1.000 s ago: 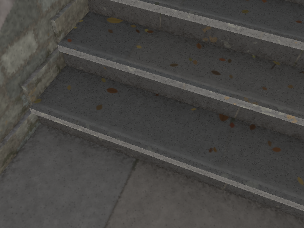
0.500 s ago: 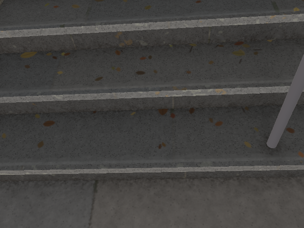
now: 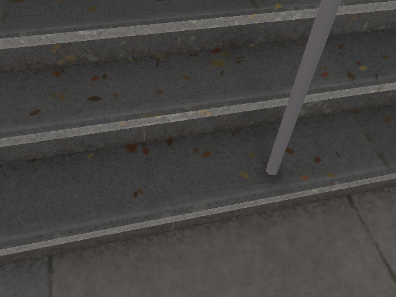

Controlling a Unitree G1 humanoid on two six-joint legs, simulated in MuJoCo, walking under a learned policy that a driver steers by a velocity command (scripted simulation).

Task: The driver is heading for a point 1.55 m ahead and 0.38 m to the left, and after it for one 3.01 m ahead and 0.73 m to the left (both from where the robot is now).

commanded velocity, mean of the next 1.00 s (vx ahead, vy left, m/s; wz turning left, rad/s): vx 0.33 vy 0.00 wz -0.05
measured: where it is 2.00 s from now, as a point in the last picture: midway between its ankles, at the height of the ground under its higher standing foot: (240, 221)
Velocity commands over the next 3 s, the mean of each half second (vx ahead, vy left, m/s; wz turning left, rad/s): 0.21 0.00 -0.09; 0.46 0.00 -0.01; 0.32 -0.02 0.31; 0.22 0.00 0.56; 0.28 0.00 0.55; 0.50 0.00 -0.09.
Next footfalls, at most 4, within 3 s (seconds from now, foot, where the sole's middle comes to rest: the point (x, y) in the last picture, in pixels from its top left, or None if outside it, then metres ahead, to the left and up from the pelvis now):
0.10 right None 0.03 -0.15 -0.78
0.36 left None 0.05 0.07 -0.78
0.76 right None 0.36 -0.15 -0.78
1.28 left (193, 270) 0.55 0.01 -0.78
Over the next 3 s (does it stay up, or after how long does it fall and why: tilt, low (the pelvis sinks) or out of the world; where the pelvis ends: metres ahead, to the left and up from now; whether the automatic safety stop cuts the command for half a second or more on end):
stays up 0.75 0.09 0.09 its command is cut before an obstacle after 1.7 s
